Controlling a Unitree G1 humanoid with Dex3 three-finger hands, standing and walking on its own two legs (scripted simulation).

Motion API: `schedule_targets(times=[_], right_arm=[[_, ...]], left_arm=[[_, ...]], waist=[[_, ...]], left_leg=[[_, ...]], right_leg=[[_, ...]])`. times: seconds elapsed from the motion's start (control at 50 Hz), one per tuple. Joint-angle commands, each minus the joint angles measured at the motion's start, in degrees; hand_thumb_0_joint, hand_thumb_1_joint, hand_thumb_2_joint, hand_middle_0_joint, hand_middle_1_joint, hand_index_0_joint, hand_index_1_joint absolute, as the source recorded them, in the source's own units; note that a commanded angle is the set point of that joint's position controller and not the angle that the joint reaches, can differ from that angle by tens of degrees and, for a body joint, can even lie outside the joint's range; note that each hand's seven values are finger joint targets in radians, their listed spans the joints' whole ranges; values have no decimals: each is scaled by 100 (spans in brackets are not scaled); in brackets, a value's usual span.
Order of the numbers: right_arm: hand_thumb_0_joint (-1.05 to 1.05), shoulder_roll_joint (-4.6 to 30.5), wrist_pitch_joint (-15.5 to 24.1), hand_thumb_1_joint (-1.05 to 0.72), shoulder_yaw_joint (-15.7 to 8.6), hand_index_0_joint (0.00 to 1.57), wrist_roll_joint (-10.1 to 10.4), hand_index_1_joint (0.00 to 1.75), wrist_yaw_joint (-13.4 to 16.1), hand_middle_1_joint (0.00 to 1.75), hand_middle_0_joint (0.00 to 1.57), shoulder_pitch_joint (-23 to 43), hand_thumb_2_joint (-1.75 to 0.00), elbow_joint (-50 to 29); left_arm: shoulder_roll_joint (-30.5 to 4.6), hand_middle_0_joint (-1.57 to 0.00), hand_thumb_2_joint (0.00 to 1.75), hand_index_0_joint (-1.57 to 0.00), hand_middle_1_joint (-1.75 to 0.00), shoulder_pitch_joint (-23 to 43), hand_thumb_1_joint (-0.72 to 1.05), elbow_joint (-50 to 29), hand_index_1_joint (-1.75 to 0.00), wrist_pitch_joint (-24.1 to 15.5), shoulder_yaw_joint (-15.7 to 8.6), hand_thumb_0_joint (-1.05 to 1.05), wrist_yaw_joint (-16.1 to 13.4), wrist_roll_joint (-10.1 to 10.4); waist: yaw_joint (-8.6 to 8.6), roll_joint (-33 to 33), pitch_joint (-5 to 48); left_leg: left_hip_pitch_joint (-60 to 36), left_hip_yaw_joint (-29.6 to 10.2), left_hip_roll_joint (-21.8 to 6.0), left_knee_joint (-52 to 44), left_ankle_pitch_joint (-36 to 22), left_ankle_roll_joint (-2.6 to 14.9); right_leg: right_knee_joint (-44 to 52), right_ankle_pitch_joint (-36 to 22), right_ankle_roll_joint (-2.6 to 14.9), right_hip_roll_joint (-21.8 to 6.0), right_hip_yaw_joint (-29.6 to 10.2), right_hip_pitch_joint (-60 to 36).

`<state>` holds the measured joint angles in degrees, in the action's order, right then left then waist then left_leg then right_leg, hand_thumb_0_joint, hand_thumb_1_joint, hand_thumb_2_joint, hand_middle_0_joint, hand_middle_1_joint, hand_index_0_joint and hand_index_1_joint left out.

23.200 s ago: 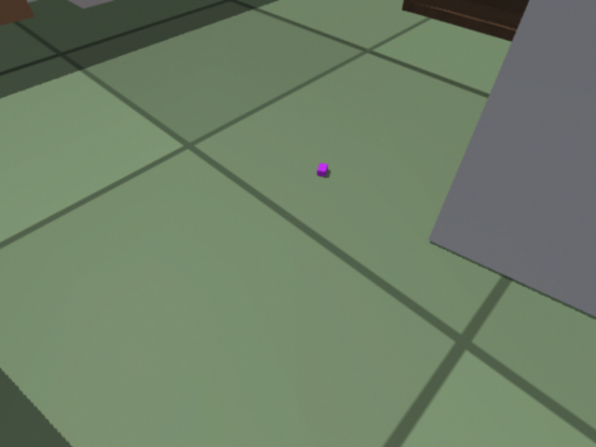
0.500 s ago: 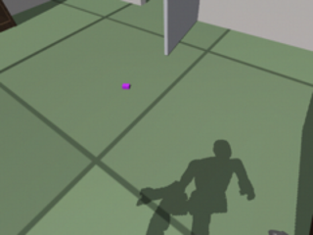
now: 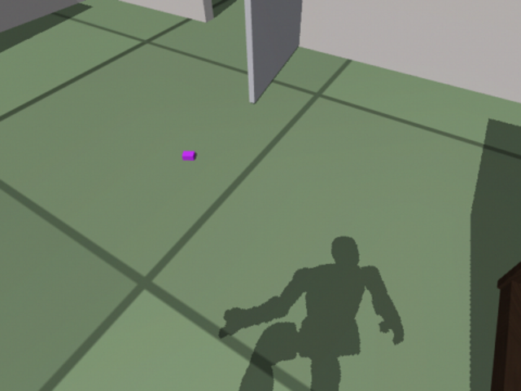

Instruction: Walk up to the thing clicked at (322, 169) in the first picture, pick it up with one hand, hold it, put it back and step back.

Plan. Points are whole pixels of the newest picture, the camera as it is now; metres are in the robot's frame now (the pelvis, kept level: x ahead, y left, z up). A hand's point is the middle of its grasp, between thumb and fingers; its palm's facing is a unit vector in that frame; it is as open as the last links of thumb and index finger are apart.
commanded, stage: walk up
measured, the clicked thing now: (188, 155) +1.46 +0.36 -0.75
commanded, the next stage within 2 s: stand in 0.32 s
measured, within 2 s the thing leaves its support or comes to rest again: neither
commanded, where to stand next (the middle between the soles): +0.08 +0.04 m, yaw +4 degrees
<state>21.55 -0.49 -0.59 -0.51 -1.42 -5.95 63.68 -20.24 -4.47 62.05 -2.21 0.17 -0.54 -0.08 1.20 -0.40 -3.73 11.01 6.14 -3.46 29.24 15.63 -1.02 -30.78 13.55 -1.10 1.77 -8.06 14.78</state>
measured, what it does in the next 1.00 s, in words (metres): stands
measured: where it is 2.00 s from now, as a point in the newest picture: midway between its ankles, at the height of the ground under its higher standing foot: outside the picture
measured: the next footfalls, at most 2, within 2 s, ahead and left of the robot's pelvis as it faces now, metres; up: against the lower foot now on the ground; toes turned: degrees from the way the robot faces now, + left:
none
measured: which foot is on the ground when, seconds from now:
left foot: down 0.00-1.00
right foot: down 0.00-1.00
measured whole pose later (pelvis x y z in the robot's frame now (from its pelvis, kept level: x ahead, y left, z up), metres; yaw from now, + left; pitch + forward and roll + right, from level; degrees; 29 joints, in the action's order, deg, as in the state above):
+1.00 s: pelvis +0.02 +0.01 +0.01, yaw +3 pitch -2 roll +0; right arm 20.0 0.0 -1.1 -0.5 -0.7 -4.3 65.1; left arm -19.7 -5.3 65.4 -0.7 -0.1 0.1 -0.6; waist 0.7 0.0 -3.1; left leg 6.2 4.0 -2.1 19.1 11.1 -0.7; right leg -18.7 9.0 -1.8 0.0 -5.7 8.0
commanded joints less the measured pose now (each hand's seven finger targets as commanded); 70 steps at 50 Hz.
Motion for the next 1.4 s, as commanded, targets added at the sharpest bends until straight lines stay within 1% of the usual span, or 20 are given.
schedule_targets(times=[0.0, 0.08, 0.1, 0.16, 0.18, 0.22, 0.24, 0.28, 0.3, 0.32, 0.38, 0.44, 0.48, 0.62, 0.66, 0.72, 0.82, 0.88, 1.04, 1.38], right_arm=[[0, 1229, 152, -90, -296, 20, -27, 30, 67, 30, 20, 444, -90, -393], [0, 1221, 129, -90, -340, 20, -28, 30, 67, 30, 20, 555, -90, -408], [0, 1205, 128, -90, -340, 20, -6, 30, 68, 30, 20, 551, -90, -419], [0, 1163, 114, -90, -365, 20, 5, 30, 76, 30, 20, 361, -90, -348], [0, 1194, 110, -90, -369, 20, 11, 30, 74, 30, 20, 390, -90, -358], [0, 1192, 100, -90, -387, 20, 16, 30, 76, 30, 20, 372, -90, -351], [0, 1193, 93, -90, -392, 20, 26, 30, 75, 30, 20, 455, -90, -372], [0, 1179, 76, -90, -401, 20, 28, 30, 74, 30, 20, 445, -90, -389], [0, 1070, 97, -90, -318, 20, 13, 30, 108, 30, 20, 388, -90, -343], [0, 1118, 111, -90, -319, 20, 15, 30, 120, 30, 20, 496, -90, -351], [0, 1187, 136, -90, -340, 20, -5, 30, 141, 30, 20, 504, -90, -304], [0, 1137, 151, -90, -314, 20, -10, 30, 149, 30, 20, 478, -90, -250], [0, 1108, 156, -90, -308, 20, -9, 30, 143, 30, 20, 518, -90, -233], [0, 1047, 183, -90, -290, 20, -22, 30, 137, 30, 20, 474, -90, -194], [0, 1070, 186, -90, -297, 20, -11, 30, 134, 30, 20, 533, -90, -210], [0, 1040, 219, -90, -283, 20, -19, 30, 139, 30, 20, 469, -90, -226], [0, 1054, 197, -90, -297, 20, -7, 30, 135, 30, 20, 491, -90, -230], [0, 1043, 196, -90, -292, 20, -19, 30, 142, 30, 20, 421, -90, -243], [0, 1053, 193, -90, -292, 20, -8, 30, 135, 30, 20, 395, -90, -228], [0, 1046, 184, -90, -288, 20, -9, 30, 117, 30, 20, 267, -90, -202]], left_arm=[[-1282, -20, 90, -20, -30, 226, 90, -226, -30, -89, -299, 0, -93, -5], [-1246, -20, 90, -20, -30, 226, 90, -136, -30, -66, -288, 0, -91, -17], [-1268, -20, 90, -20, -30, 156, 90, -122, -30, -73, -291, 0, -92, -21], [-1285, -20, 90, -20, -30, 303, 90, -152, -30, -95, -284, 0, -112, -29], [-1287, -20, 90, -20, -30, 281, 90, -168, -30, -95, -276, 0, -116, -20], [-1272, -20, 90, -20, -30, 314, 90, -162, -30, -94, -268, 0, -127, -20], [-1263, -20, 90, -20, -30, 233, 90, -140, -30, -87, -274, 0, -130, -16], [-1293, -20, 90, -20, -30, 254, 90, -146, -30, -84, -273, 0, -137, -28], [-1190, -20, 90, -20, -30, 284, 90, -60, -30, -41, -250, 0, -81, -23], [-1176, -20, 90, -20, -30, 269, 90, -69, -30, -14, -251, 0, -70, -8], [-1162, -20, 90, -20, -30, 188, 90, -29, -30, 18, -247, 0, -46, -11], [-1141, -20, 90, -20, -30, 228, 90, -24, -30, 28, -246, 0, -46, -5], [-1175, -20, 90, -20, -30, 257, 90, -7, -30, 30, -241, 0, -48, -8], [-1167, -20, 90, -20, -30, 333, 90, -7, -30, 16, -257, 0, -45, -24], [-1125, -20, 90, -20, -30, 247, 90, -1, -30, 15, -247, 0, -38, -30], [-1138, -20, 90, -20, -30, 293, 90, -4, -30, 6, -270, 0, -38, -22], [-1135, -20, 90, -20, -30, 235, 90, 9, -30, 12, -257, 0, -22, -38], [-1117, -20, 90, -20, -30, 214, 90, -4, -30, 17, -257, 0, -19, -44], [-1124, -20, 90, -20, -30, 124, 90, -9, -30, 15, -232, 0, -20, -39], [-1172, -20, 90, -20, -30, 9, 90, -5, -30, 30, -229, 0, -7, -47]], waist=[[-98, -139, 373], [-94, -163, 337], [-113, -67, 422], [19, 108, 600], [-5, 54, 582], [26, 126, 688], [-26, 98, 653], [9, 205, 676], [61, 324, 710], [-2, 306, 689], [-7, 188, 844], [-19, 96, 834], [-9, 95, 771], [-1, 38, 695], [-38, 13, 687], [-22, 30, 730], [-34, 54, 646], [-32, -12, 622], [-36, 32, 638], [-49, 94, 383]], left_leg=[[-52, -708, -640, -981, 621, 457], [-149, -672, -654, -1077, 685, 465], [-305, -584, -639, -933, 458, 468], [-605, -452, -480, -719, -123, 378], [-669, -458, -480, -727, -226, 386], [-742, -473, -513, -716, -411, 404], [-776, -417, -526, -689, -401, 412], [-791, -427, -503, -664, -436, 416], [-611, -723, -574, -951, -807, 337], [-655, -692, -546, -990, -814, 320], [-955, -633, -536, -973, -1054, 276], [-905, -635, -533, -1084, -1207, 262], [-903, -634, -504, -1140, -1049, 229], [-773, -668, -516, -1275, -958, 185], [-821, -697, -525, -1276, -931, 197], [-809, -687, -522, -1304, -1248, 178], [-822, -730, -507, -1319, -831, 194], [-739, -718, -490, -1346, -873, 199], [-845, -778, -501, -1313, -917, 214], [-614, -881, -441, -1431, -390, 224]], right_leg=[[483, -549, 305, -423, -314, -99], [512, -733, 263, -374, -220, -72], [565, -875, 279, -429, -278, -90], [657, -1279, 357, -578, -534, -16], [652, -1382, 330, -576, -536, 37], [598, -1495, 342, -562, -490, -43], [600, -1549, 330, -545, -430, -10], [629, -1559, 334, -570, -491, -18], [740, -1825, 236, -619, -289, -274], [817, -1842, 202, -615, -307, -321], [894, -1905, 212, -657, -284, -334], [1010, -1987, 214, -694, -255, -497], [1108, -1804, 201, -695, -226, -450], [1261, -1699, 196, -747, -203, -600], [1288, -1656, 185, -737, -171, -594], [1258, -1866, 178, -751, -148, -723], [1374, -1464, 174, -746, -125, -589], [1390, -1570, 182, -770, -128, -637], [1399, -1453, 181, -777, -76, -572], [1455, -908, 184, -767, -79, -492]])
